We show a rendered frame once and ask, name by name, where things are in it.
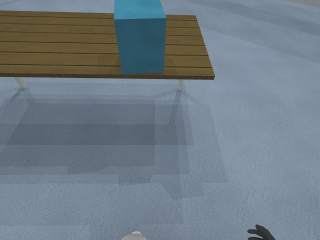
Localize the right robot hand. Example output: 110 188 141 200
247 224 276 240

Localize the table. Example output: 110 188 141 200
0 10 215 91

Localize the carton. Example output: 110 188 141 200
114 0 167 75

